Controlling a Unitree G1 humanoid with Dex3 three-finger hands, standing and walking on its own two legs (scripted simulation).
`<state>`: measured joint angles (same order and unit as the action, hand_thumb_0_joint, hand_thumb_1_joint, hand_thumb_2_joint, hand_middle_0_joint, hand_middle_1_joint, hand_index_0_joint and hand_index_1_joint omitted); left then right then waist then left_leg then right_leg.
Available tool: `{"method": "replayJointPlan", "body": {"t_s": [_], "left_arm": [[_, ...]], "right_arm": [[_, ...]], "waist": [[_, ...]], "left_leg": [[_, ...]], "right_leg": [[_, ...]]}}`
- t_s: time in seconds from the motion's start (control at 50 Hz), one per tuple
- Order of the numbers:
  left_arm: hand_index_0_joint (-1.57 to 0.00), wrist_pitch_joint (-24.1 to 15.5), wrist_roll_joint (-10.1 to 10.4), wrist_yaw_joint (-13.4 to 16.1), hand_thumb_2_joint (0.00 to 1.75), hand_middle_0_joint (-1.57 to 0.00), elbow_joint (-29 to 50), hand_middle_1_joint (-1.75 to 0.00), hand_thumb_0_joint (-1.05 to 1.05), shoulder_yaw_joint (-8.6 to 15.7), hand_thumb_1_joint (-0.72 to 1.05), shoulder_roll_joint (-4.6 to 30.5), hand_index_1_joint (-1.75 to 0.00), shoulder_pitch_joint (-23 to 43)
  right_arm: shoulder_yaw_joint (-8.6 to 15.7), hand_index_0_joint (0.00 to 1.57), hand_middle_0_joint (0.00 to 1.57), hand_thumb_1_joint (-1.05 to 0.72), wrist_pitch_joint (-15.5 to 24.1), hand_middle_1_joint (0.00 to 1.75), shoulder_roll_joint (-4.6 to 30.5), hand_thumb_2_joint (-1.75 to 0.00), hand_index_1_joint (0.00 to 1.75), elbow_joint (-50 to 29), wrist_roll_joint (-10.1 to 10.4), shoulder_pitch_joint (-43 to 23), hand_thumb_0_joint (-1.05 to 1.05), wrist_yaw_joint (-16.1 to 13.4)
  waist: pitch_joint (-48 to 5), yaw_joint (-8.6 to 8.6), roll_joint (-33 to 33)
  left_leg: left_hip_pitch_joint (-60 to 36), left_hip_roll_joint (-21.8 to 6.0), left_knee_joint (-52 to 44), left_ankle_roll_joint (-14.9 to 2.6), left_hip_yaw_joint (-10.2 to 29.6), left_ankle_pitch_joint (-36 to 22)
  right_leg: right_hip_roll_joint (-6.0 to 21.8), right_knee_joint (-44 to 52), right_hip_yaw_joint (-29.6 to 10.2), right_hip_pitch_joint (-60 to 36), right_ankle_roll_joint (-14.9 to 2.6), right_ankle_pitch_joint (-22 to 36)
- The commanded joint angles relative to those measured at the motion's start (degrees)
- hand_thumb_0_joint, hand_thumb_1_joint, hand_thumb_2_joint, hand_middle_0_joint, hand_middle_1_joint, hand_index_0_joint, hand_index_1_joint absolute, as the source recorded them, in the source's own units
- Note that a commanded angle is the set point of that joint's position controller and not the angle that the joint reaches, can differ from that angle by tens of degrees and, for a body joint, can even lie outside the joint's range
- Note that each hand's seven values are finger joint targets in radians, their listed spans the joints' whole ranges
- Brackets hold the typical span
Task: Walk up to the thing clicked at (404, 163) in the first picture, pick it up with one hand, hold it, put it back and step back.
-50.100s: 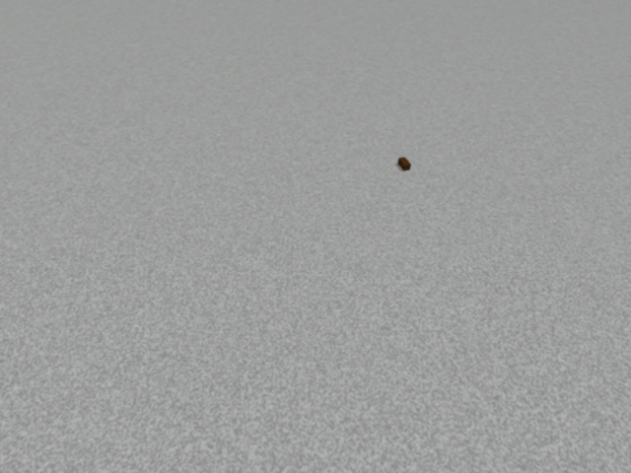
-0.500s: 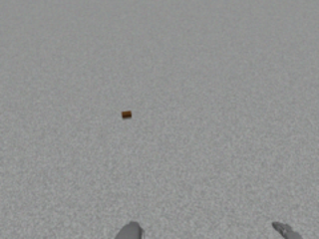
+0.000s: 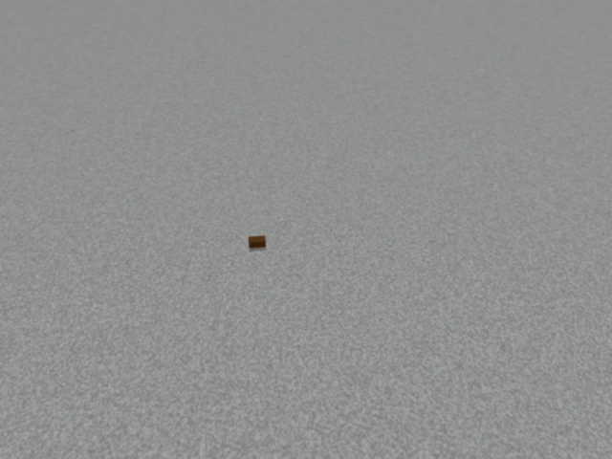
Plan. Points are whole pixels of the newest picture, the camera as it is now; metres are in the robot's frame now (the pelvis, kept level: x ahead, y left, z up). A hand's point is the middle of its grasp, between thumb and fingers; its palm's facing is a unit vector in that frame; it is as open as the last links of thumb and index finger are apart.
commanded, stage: step back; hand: left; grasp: from above
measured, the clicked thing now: (257, 241) +1.16 +0.24 -0.74
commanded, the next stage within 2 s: stand in 0.64 s
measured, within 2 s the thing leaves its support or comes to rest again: neither
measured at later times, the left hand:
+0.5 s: hand out of the picture +0.12 +0.29 -0.15, palm faces +0.00 -0.94 -0.35, open 7.4 cm
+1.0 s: hand out of the picture +0.13 +0.26 -0.13, palm faces -0.04 -0.94 -0.33, open 7.4 cm
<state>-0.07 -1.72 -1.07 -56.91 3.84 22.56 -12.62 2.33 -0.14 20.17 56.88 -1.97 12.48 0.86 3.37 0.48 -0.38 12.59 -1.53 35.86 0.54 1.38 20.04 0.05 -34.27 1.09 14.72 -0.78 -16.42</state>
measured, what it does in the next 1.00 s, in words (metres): stands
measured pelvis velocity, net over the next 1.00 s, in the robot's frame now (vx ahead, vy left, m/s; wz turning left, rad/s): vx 0.03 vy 0.02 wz -0.01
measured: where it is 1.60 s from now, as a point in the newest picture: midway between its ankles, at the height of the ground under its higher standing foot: outside the picture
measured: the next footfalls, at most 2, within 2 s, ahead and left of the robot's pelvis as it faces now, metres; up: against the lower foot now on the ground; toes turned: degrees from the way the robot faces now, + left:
none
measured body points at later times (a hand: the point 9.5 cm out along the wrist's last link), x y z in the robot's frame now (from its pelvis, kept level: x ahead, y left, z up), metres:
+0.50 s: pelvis +0.04 +0.03 +0.01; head +0.06 +0.04 +0.46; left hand +0.12 +0.34 -0.12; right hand +0.14 -0.26 -0.11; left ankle +0.05 +0.15 -0.73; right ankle +0.03 -0.12 -0.73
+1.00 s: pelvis +0.03 +0.02 +0.02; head +0.04 +0.02 +0.47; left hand +0.13 +0.31 -0.11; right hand +0.12 -0.28 -0.11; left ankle +0.05 +0.15 -0.73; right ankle +0.03 -0.12 -0.73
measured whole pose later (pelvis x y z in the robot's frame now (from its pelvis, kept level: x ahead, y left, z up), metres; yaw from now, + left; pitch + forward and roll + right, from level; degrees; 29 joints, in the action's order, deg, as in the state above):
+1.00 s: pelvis +0.03 +0.02 +0.02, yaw -1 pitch -3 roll +0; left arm -1.0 -0.5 -0.2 -64.4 -0.3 19.6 -4.4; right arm 1.0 0.3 19.6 65.8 -0.2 3.5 0.7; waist 3.5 -0.5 0.3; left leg 7.0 -1.3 18.7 0.8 -1.5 8.8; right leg 1.2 -19.1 -1.0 5.4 1.4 -10.8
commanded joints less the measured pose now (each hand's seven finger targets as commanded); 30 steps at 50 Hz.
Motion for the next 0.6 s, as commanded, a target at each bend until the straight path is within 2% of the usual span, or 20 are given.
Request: {"method": "replayJointPlan", "body": {"t_s": [0.0, 0.02, 0.04, 0.06, 0.08, 0.14, 0.18, 0.2, 0.22, 0.24, 0.26, 0.28, 0.32, 0.34, 0.36, 0.4, 0.44, 0.48, 0.52, 0.58], "left_arm": [[-0.20, -3.25, -0.84, 1.36, 0.90, -0.20, 3.72, -0.30, 0.00, 4.71, 0.90, 19.23, -0.30, 0.05], [-0.20, -3.38, -0.43, 1.32, 0.90, -0.20, 4.93, -0.30, 0.00, 4.61, 0.90, 17.89, -0.30, 2.41], [-0.20, -3.64, -0.19, 1.51, 0.90, -0.20, 4.99, -0.30, 0.00, 4.10, 0.90, 16.00, -0.30, 3.03], [-0.20, -3.75, -0.33, 1.65, 0.90, -0.20, 5.07, -0.30, 0.00, 3.86, 0.90, 15.33, -0.30, 3.96], [-0.20, -3.79, -0.31, 1.62, 0.90, -0.20, 4.79, -0.30, 0.00, 3.62, 0.90, 14.82, -0.30, 4.31], [-0.20, -3.36, -0.21, 1.18, 0.90, -0.20, 5.07, -0.30, 0.00, 3.03, 0.90, 14.60, -0.30, 6.46], [-0.20, -2.56, 0.13, 0.98, 0.90, -0.20, 5.53, -0.30, 0.00, 2.02, 0.90, 13.28, -0.30, 8.27], [-0.20, -2.28, 0.29, 0.94, 0.90, -0.20, 5.40, -0.30, 0.00, 1.23, 0.90, 11.34, -0.30, 7.15], [-0.20, -2.09, 0.87, 0.86, 0.90, -0.20, 5.21, -0.30, 0.00, 0.21, 0.90, 8.79, -0.30, 6.77], [-0.20, -1.62, 1.80, 0.89, 0.90, -0.20, 4.51, -0.30, 0.00, 0.08, 0.90, 8.14, -0.30, 6.41], [-0.20, -1.30, 1.71, 1.17, 0.90, -0.20, 3.06, -0.30, 0.00, 0.83, 0.90, 10.31, -0.30, 5.46], [-0.20, -1.46, 1.46, 1.14, 0.90, -0.20, 2.32, -0.30, 0.00, 0.54, 0.90, 10.06, -0.30, 4.70], [-0.20, -2.04, 1.47, 1.37, 0.90, -0.20, 0.51, -0.30, 0.00, 0.25, 0.90, 9.50, -0.30, 3.18], [-0.20, -2.40, 1.52, 1.45, 0.90, -0.20, -0.26, -0.30, 0.00, 0.35, 0.90, 10.56, -0.30, 2.56], [-0.20, -2.58, 1.42, 1.45, 0.90, -0.20, -0.36, -0.30, 0.00, 0.54, 0.90, 11.38, -0.30, 3.64], [-0.20, -2.65, 1.48, 1.49, 0.90, -0.20, -0.10, -0.30, 0.00, 0.42, 0.90, 11.75, -0.30, 6.15], [-0.20, -2.61, 1.72, 1.74, 0.90, -0.20, -0.21, -0.30, 0.00, 0.13, 0.90, 11.06, -0.30, 7.15], [-0.20, -2.50, 1.53, 1.96, 0.90, -0.20, -0.83, -0.30, 0.00, -0.09, 0.90, 10.83, -0.30, 7.29], [-0.20, -2.34, 1.59, 2.07, 0.90, -0.20, -1.27, -0.30, 0.00, -0.16, 0.90, 10.80, -0.30, 7.54], [-0.20, -2.06, 1.41, 2.09, 0.90, -0.20, -1.36, -0.30, 0.00, -0.19, 0.90, 10.47, -0.30, 8.99]], "right_arm": [[3.04, 0.20, 0.20, -0.90, 0.89, 0.30, 11.93, -0.90, 0.30, -5.95, 0.14, -5.71, 0.00, -1.42], [3.50, 0.20, 0.20, -0.90, 1.03, 0.30, 13.33, -0.90, 0.30, -5.00, 0.27, -3.19, 0.00, -1.31], [3.50, 0.20, 0.20, -0.90, 1.20, 0.30, 13.13, -0.90, 0.30, -4.25, 0.48, -2.59, 0.00, -1.04], [3.34, 0.20, 0.20, -0.90, 1.33, 0.30, 12.42, -0.90, 0.30, -3.60, 0.60, -2.16, 0.00, -0.90], [3.26, 0.20, 0.20, -0.90, 1.48, 0.30, 12.19, -0.90, 0.30, -3.05, 0.54, -1.46, 0.00, -0.70], [3.14, 0.20, 0.20, -0.90, 1.68, 0.30, 10.94, -0.90, 0.30, -2.10, 0.18, -0.75, 0.00, -0.24], [3.49, 0.20, 0.20, -0.90, 1.90, 0.30, 10.48, -0.90, 0.30, -0.78, -0.03, -0.02, 0.00, -0.50], [3.48, 0.20, 0.20, -0.90, 2.10, 0.30, 10.73, -0.90, 0.30, -0.61, -0.23, -0.39, 0.00, -0.89], [3.66, 0.20, 0.20, -0.90, 2.46, 0.30, 12.54, -0.90, 0.30, -0.89, -0.56, -1.22, 0.00, -1.25], [3.51, 0.20, 0.20, -0.90, 2.74, 0.30, 15.24, -0.90, 0.30, -1.79, -0.39, -4.59, 0.00, -1.36], [3.60, 0.20, 0.20, -0.90, 2.73, 0.30, 16.83, -0.90, 0.30, -1.96, 0.05, -6.55, 0.00, -1.18], [3.30, 0.20, 0.20, -0.90, 2.72, 0.30, 16.14, -0.90, 0.30, -1.97, -0.03, -8.05, 0.00, -1.11], [2.39, 0.20, 0.20, -0.90, 2.65, 0.30, 13.95, -0.90, 0.30, -1.82, 0.37, -10.53, 0.00, -1.17], [2.15, 0.20, 0.20, -0.90, 2.55, 0.30, 13.20, -0.90, 0.30, -1.45, 0.58, -10.66, 0.00, -1.19], [1.88, 0.20, 0.20, -0.90, 2.44, 0.30, 12.42, -0.90, 0.30, -1.09, 0.76, -10.33, 0.00, -1.21], [1.78, 0.20, 0.20, -0.90, 2.47, 0.30, 11.94, -0.90, 0.30, 0.08, 0.87, -9.38, 0.00, -1.41], [1.85, 0.20, 0.20, -0.90, 2.60, 0.30, 12.35, -0.90, 0.30, 1.15, 1.00, -9.24, 0.00, -1.61], [2.04, 0.20, 0.20, -0.90, 2.47, 0.30, 12.14, -0.90, 0.30, 1.61, 1.19, -9.85, 0.00, -1.72], [2.00, 0.20, 0.20, -0.90, 2.32, 0.30, 11.83, -0.90, 0.30, 1.88, 1.45, -10.55, 0.00, -1.81], [1.95, 0.20, 0.20, -0.90, 2.04, 0.30, 11.36, -0.90, 0.30, 2.30, 1.32, -11.80, 0.00, -1.83]], "waist": [[2.67, 3.33, 9.35], [3.89, 1.79, 5.14], [4.13, 1.20, 2.58], [3.22, 0.75, 3.89], [1.61, 0.62, 5.46], [-0.61, 0.05, 9.14], [-1.92, -1.46, 7.17], [-2.65, -1.65, 4.72], [-3.18, -1.29, -0.79], [-3.32, -0.05, -6.47], [-2.37, 0.68, -6.25], [-1.97, 1.45, -5.68], [-2.95, 2.45, -6.60], [-3.81, 2.23, -6.58], [-4.52, 1.44, -5.29], [-5.61, 0.18, -3.23], [-8.28, 0.08, -3.60], [-9.63, 0.06, -2.33], [-9.80, 0.18, -1.48], [-8.64, 0.13, -0.77]], "left_leg": [[17.80, 1.97, 15.05, -0.98, 3.49, 14.16], [17.17, 0.50, 16.58, -1.02, 6.10, 11.69], [17.30, -0.27, 16.24, -1.25, 6.69, 8.69], [16.02, -1.08, 13.92, -1.15, 6.08, 7.03], [13.35, -1.06, 11.74, -1.00, 5.28, 6.00], [5.47, -0.19, 2.48, -0.32, -0.59, 4.79], [-3.10, 1.82, -6.63, -0.47, -2.64, -2.23], [-6.67, 1.10, -11.13, -0.85, -1.19, -5.90], [-6.24, -5.10, -14.05, -2.19, 7.93, -5.52], [-0.64, -12.18, -19.00, -6.16, 18.23, 2.91], [4.96, -14.98, -19.53, -9.46, 19.26, 5.53], [4.75, -14.09, -18.43, -9.23, 17.12, 1.07], [3.48, -10.10, -14.88, -5.46, 10.44, -9.83], [3.50, -7.97, -12.94, -3.78, 7.97, -12.08], [3.39, -6.54, -12.02, -2.85, 6.08, -12.35], [0.09, -5.35, -12.01, -2.00, 4.15, -15.87], [-3.63, -6.04, -11.26, -2.27, 3.59, -26.34], [-6.38, -6.18, -10.44, -2.76, 2.78, -31.91], [-7.73, -6.41, -10.65, -2.79, 2.15, -33.22], [-6.72, -6.31, -12.29, -2.51, 1.67, -29.85]], "right_leg": [[22.17, 23.35, -33.99, -2.22, -12.26, -26.28], [21.91, 22.51, -32.70, -1.37, -13.45, -25.84], [19.56, 21.40, -28.38, -1.63, -12.06, -21.90], [17.58, 20.45, -24.15, -1.60, -10.64, -19.25], [15.98, 19.38, -20.70, -0.82, -9.64, -15.52], [13.55, 15.98, -13.33, 2.44, -8.63, -6.07], [11.32, 10.78, -9.43, 6.26, -6.68, -1.19], [9.58, 7.09, -7.13, 7.43, -5.00, 2.76], [6.34, 3.25, -4.81, 8.89, -2.62, 3.73], [1.50, -1.30, -1.88, 7.12, -0.59, -5.71], [1.40, -3.42, -1.53, 1.48, -0.52, -10.61], [1.70, -1.26, -1.95, -0.31, -0.83, -8.92], [2.71, 6.43, -3.31, -4.15, -1.06, 1.25], [3.46, 8.09, -5.06, -5.91, -1.15, 5.99], [4.42, 8.92, -6.13, -6.93, -1.42, 9.01], [5.80, 8.59, -7.15, -6.96, -1.73, 14.79], [5.62, 8.01, -5.60, -7.95, -1.29, 19.40], [5.65, 8.34, -5.00, -8.04, -1.04, 21.64], [5.76, 8.10, -4.89, -7.88, -0.86, 22.50], [5.80, 8.84, -5.09, -7.98, -0.69, 21.10]]}}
